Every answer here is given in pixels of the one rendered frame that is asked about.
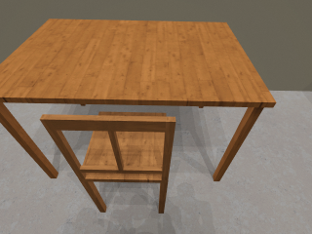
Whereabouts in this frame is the table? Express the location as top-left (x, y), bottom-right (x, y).
top-left (0, 19), bottom-right (277, 181)

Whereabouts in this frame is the chair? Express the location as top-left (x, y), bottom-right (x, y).
top-left (40, 111), bottom-right (176, 214)

